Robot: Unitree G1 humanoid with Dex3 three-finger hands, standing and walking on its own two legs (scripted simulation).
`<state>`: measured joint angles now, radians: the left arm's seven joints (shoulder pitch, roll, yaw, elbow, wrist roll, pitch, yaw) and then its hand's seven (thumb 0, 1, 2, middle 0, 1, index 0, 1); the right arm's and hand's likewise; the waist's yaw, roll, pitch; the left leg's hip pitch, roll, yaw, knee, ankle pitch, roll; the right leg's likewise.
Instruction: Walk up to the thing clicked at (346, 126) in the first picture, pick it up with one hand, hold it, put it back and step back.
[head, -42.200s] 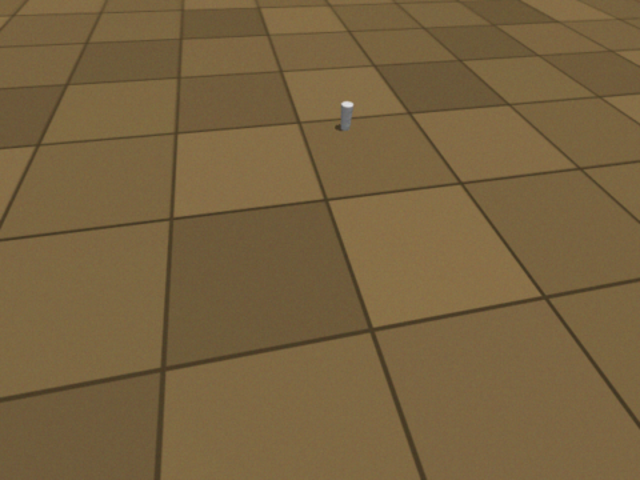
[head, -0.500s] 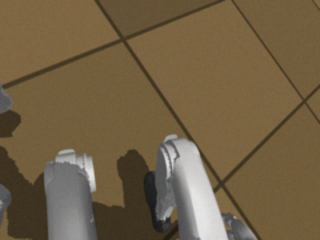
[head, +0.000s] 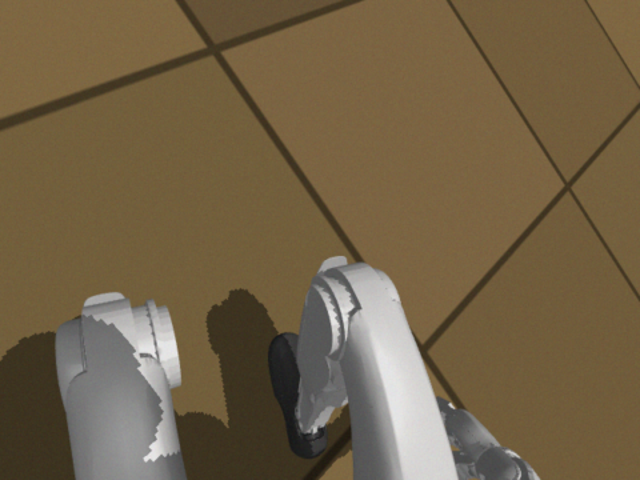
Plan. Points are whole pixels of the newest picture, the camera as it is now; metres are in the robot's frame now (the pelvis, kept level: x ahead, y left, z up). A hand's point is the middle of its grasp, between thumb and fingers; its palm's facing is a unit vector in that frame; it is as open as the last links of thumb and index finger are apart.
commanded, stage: lower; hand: left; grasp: from the side
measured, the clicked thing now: out of the picture +0.46 +0.34 -0.13
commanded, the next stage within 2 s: loosen in 1.30 s
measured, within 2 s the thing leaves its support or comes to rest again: neither
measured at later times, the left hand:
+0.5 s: hand out of the picture +0.47 +0.35 -0.16, palm faces +0.53 -0.85 -0.01, open 10.3 cm
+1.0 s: hand out of the picture +0.47 +0.34 -0.18, palm faces +0.52 -0.86 -0.03, open 10.4 cm
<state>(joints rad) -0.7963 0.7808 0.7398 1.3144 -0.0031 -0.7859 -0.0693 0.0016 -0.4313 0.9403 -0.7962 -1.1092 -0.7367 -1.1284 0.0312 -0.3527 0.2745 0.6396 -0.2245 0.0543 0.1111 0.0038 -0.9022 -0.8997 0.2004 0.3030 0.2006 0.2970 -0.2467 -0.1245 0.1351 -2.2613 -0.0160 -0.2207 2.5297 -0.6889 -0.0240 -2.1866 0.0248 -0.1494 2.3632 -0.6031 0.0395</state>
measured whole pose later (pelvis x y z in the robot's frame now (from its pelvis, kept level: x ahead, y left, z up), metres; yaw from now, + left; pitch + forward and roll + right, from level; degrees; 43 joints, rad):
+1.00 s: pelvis -0.01 +0.01 -0.02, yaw -5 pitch +14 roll -17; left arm -0.77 1.01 0.72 1.51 -0.01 -0.97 0.02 0.00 -0.47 1.00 -0.78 -1.16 -0.72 -1.18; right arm -0.13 -0.40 0.51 0.53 -0.33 0.08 0.10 0.00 -0.90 -0.90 0.20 0.30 0.20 0.30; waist -0.28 -0.28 0.31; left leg -2.21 0.00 -0.34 2.64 -0.72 -0.01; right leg -2.10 0.07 -0.24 2.37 -0.57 0.07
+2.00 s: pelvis -0.01 +0.02 -0.02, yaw -7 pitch +13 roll -19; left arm -0.79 1.05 0.66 1.55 -0.06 -1.02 0.02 -0.01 -0.33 0.57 -0.74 -0.75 -0.74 -0.72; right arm -0.17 -0.39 0.56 0.50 -0.34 0.09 0.09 0.00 -0.90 -0.89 0.20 0.30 0.20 0.30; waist -0.27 -0.30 0.32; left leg -2.20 0.02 -0.36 2.65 -0.73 0.01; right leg -2.07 0.09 -0.26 2.35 -0.56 0.07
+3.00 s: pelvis +0.00 +0.01 +0.03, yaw -1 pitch +25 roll -14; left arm -0.56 0.93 0.69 1.02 0.10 -0.39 -0.08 -0.02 -0.47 0.12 -0.11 -0.12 -0.12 -0.12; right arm 0.03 -0.32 0.22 0.57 -0.09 0.16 0.08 0.00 -0.92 -0.91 0.20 0.31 0.20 0.30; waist -0.14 -0.12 0.02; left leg -2.21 0.01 -0.20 2.45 -0.69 0.03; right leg -2.11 0.03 -0.15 2.26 -0.61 0.02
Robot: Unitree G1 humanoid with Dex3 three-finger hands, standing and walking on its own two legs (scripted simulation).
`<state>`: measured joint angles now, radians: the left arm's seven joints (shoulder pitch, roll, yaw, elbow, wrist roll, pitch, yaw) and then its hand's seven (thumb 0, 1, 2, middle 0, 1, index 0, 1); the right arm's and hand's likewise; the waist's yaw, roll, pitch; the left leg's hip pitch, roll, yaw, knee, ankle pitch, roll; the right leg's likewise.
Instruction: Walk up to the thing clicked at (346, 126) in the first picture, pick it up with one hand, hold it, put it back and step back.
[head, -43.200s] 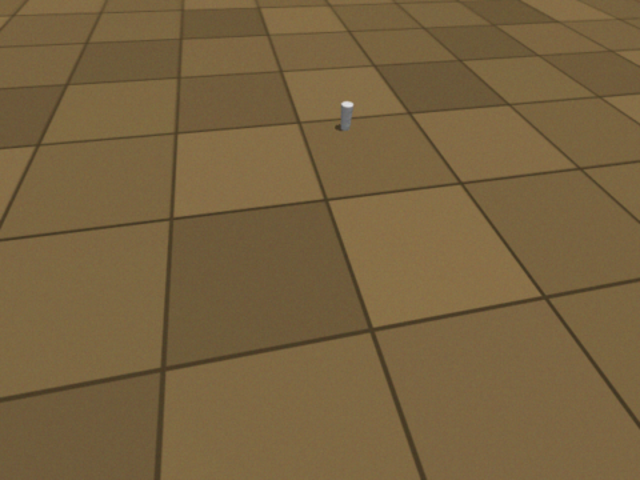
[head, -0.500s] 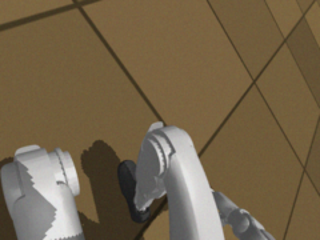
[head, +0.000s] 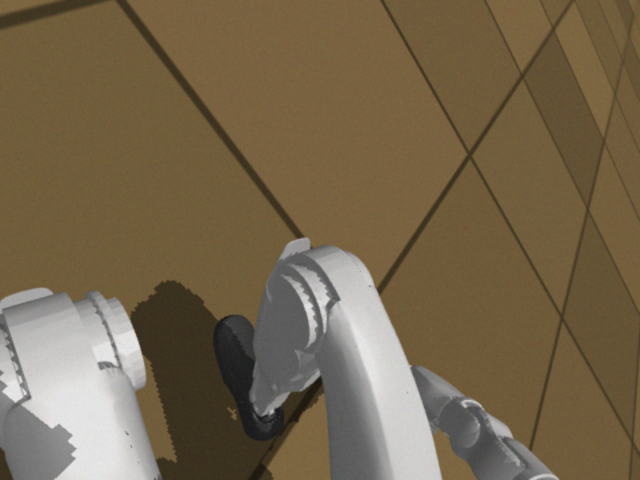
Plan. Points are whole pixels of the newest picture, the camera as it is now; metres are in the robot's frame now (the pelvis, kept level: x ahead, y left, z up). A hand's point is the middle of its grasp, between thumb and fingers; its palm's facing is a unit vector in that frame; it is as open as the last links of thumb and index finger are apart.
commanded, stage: lower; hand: left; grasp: from the side
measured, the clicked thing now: out of the picture +0.44 +0.36 -0.20
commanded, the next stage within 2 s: loosen in 0.30 s
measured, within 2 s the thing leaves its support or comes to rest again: rests again in 2.00 s
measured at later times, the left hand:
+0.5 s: hand out of the picture +0.44 +0.37 -0.17, palm faces +0.60 -0.80 -0.03, open 10.4 cm
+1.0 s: hand out of the picture +0.45 +0.37 -0.16, palm faces +0.59 -0.81 +0.00, open 11.2 cm
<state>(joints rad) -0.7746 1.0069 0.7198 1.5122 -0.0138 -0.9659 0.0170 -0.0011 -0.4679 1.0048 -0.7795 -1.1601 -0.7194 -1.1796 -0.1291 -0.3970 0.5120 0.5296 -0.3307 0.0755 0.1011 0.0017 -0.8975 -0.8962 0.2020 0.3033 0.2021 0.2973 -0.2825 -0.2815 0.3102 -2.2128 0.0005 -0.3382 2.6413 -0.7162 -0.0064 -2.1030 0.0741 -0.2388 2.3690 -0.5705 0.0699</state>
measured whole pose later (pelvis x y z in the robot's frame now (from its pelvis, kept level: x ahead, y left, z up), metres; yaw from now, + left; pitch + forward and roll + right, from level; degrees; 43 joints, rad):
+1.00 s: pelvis +0.00 +0.01 +0.00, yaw -2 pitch +13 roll -19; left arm -0.79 1.05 0.66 1.55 -0.06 -1.02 0.02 -0.01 -0.33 0.57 -0.74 -0.75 -0.74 -0.72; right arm -0.17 -0.39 0.56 0.50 -0.34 0.09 0.09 0.00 -0.90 -0.89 0.20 0.30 0.20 0.30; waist -0.27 -0.30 0.32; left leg -2.20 0.02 -0.36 2.65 -0.73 0.01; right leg -2.07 0.09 -0.26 2.35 -0.56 0.07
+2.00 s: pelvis +0.00 +0.00 +0.05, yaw +4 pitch +25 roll -14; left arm -0.56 0.93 0.69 1.02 0.10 -0.39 -0.08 -0.02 -0.47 0.12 -0.11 -0.12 -0.12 -0.12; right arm 0.03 -0.32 0.22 0.57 -0.09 0.16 0.08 0.00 -0.92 -0.91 0.20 0.31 0.20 0.30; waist -0.14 -0.12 0.02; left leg -2.21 0.01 -0.20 2.45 -0.69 0.03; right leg -2.11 0.03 -0.15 2.26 -0.61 0.02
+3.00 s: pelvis +0.10 +0.00 +0.41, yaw +15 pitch +12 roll -2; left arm 0.39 0.22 0.02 0.09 -0.02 0.28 0.19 -0.01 -0.49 0.08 -0.07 -0.06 -0.06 -0.06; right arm 0.29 -0.22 0.02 0.49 0.04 -0.05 -0.19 0.01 -0.90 -0.90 0.20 0.30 0.20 0.30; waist -0.05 0.04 -0.18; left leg -0.76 0.04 -0.05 1.07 -0.51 -0.02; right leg -0.74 0.01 -0.04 1.01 -0.48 0.00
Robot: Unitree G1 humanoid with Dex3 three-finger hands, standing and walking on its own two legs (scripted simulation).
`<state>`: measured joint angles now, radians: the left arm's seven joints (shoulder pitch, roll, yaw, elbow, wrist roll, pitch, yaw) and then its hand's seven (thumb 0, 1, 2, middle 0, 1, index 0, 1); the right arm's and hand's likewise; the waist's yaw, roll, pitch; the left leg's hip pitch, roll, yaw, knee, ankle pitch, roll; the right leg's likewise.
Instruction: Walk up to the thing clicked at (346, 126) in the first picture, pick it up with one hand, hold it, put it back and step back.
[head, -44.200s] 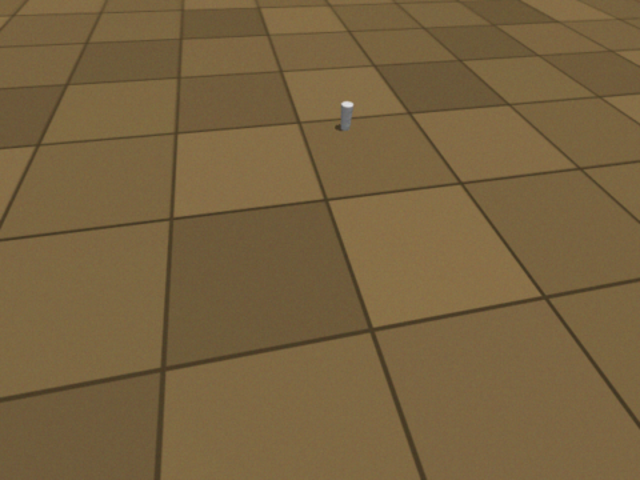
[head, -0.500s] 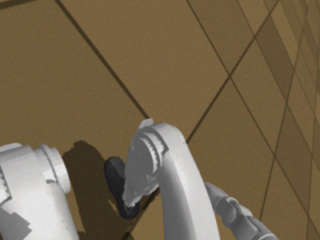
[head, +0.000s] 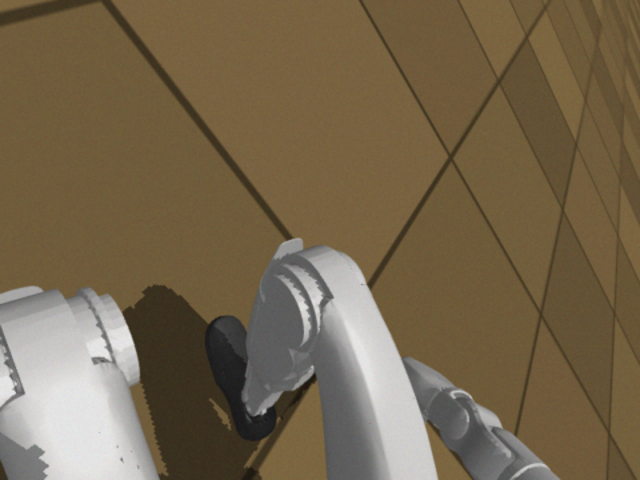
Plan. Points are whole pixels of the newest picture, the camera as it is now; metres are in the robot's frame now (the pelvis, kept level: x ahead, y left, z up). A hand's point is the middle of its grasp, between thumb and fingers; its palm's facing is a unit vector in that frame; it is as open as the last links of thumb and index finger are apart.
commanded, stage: open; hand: left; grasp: from the side
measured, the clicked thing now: out of the picture +0.44 +0.37 -0.21
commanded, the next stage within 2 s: withdraw in 0.12 s
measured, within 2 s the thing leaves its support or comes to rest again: rests again in 1.00 s
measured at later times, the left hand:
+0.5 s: hand out of the picture +0.44 +0.42 -0.14, palm faces +0.67 -0.74 +0.00, open 15.6 cm
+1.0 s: hand out of the picture +0.34 +0.49 -0.04, palm faces +0.58 -0.73 -0.35, open 16.8 cm
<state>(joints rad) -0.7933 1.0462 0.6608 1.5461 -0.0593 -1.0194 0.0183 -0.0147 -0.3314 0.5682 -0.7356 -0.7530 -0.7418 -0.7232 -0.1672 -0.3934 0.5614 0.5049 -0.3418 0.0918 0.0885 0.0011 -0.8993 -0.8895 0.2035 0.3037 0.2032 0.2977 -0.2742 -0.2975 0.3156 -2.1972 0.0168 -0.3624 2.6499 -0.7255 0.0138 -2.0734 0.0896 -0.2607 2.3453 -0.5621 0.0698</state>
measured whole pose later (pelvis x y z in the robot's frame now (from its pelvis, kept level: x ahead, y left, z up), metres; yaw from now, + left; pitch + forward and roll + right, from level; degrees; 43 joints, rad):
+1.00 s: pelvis +0.01 -0.01 +0.04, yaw +5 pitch +25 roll -14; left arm -0.56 0.93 0.69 1.02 0.10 -0.39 -0.08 -0.02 -0.47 0.12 -0.11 -0.12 -0.12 -0.12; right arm 0.03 -0.32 0.22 0.57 -0.09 0.16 0.08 0.00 -0.92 -0.91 0.20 0.31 0.20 0.30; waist -0.14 -0.12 0.02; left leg -2.21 0.01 -0.20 2.45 -0.69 0.03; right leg -2.11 0.03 -0.15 2.26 -0.61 0.02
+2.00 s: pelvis +0.11 -0.01 +0.41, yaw +16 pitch +12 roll -2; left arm 0.39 0.22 0.02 0.09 -0.02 0.28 0.19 -0.01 -0.49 0.08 -0.07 -0.06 -0.06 -0.06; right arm 0.29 -0.22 0.02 0.49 0.04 -0.05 -0.19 0.01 -0.90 -0.90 0.20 0.30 0.20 0.30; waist -0.05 0.04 -0.18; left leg -0.76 0.04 -0.05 1.07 -0.51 -0.02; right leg -0.74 0.01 -0.04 1.01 -0.48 0.00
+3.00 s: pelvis +0.11 -0.01 +0.43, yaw +17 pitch +7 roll -1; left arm 0.47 0.20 -0.01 0.01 -0.01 0.25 0.13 -0.01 -0.58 0.03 -0.05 -0.05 -0.05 -0.05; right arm 0.29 -0.21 0.03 0.50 0.02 -0.13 -0.18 0.02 -0.90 -0.90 0.20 0.30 0.20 0.30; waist -0.02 0.03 -0.12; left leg -0.61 0.03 -0.04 0.96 -0.47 -0.02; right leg -0.60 0.01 -0.04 0.92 -0.44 0.00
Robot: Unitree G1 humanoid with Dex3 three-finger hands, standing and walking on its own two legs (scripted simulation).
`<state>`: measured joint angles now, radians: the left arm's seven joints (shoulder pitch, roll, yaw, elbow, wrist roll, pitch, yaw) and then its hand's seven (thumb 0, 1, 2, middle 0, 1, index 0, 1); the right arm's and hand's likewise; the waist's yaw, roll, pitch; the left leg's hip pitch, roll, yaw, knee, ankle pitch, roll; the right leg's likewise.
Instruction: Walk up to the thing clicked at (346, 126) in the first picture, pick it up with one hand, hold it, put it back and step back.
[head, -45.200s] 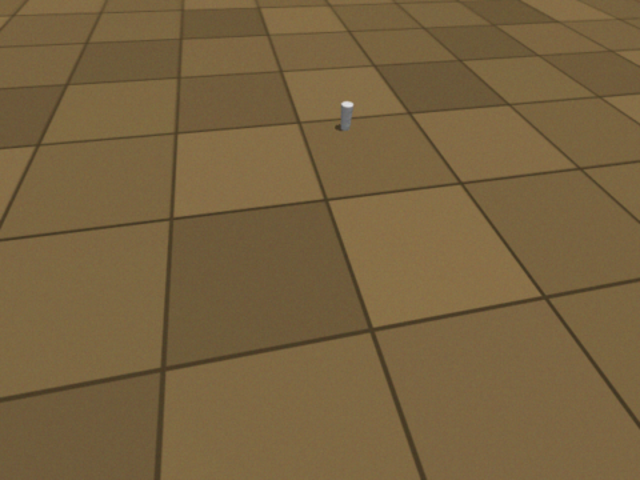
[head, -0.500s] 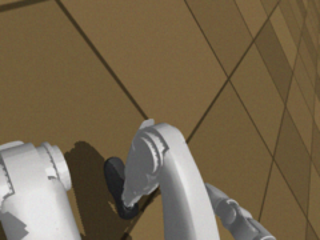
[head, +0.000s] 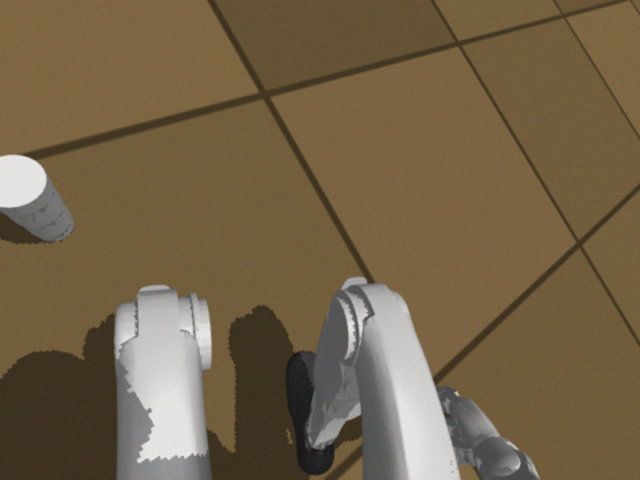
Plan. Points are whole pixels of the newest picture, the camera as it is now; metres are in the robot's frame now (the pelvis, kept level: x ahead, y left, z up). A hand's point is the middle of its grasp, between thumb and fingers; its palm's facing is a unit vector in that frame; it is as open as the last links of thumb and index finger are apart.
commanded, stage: home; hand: left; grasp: from the side
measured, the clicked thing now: (35, 205) +0.46 +0.34 -0.26
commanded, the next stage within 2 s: none
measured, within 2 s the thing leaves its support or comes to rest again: neither
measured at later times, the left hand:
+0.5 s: hand out of the picture +0.26 +0.34 +0.10, palm faces +0.33 -0.80 -0.51, open 17.4 cm
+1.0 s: hand out of the picture +0.24 +0.22 +0.30, palm faces +0.31 -0.89 -0.34, open 17.2 cm
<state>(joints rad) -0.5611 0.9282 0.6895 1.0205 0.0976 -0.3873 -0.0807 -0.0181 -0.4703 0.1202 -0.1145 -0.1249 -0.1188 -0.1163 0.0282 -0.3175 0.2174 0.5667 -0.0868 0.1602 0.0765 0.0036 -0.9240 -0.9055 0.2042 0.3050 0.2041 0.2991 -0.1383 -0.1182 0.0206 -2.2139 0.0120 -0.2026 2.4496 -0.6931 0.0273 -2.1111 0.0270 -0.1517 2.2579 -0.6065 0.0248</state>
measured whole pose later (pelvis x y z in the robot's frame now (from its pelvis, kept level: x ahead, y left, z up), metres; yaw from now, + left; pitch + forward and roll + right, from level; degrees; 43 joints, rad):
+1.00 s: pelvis +0.10 -0.01 +0.37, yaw +11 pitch +12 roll -2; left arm 0.39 0.22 0.02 0.09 -0.02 0.28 0.19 -0.01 -0.49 0.08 -0.07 -0.06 -0.06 -0.06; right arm 0.29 -0.22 0.02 0.49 0.04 -0.05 -0.19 0.01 -0.90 -0.90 0.20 0.30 0.20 0.30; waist -0.05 0.04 -0.18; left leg -0.76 0.04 -0.05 1.07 -0.51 -0.02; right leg -0.74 0.01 -0.04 1.01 -0.48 0.00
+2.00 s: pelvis +0.10 -0.02 +0.39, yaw +11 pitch +7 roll -1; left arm 0.47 0.20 -0.01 0.01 -0.01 0.25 0.13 -0.01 -0.58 0.03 -0.05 -0.05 -0.05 -0.05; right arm 0.29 -0.21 0.03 0.50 0.02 -0.13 -0.18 0.02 -0.90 -0.90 0.20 0.30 0.20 0.30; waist -0.02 0.03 -0.12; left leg -0.61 0.03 -0.04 0.96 -0.47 -0.02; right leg -0.60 0.01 -0.04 0.92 -0.44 0.00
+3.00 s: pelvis +0.10 -0.01 +0.39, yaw +11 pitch +7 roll -2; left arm 0.46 0.20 -0.01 0.02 -0.01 0.24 0.13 -0.01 -0.42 0.19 -0.13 -0.16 -0.12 -0.16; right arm 0.29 -0.21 0.03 0.51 0.01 -0.14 -0.18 0.02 -0.90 -0.90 0.20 0.30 0.20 0.30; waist -0.01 0.03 -0.11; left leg -0.61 0.03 -0.04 0.95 -0.47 -0.02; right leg -0.60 0.00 -0.04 0.91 -0.44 0.00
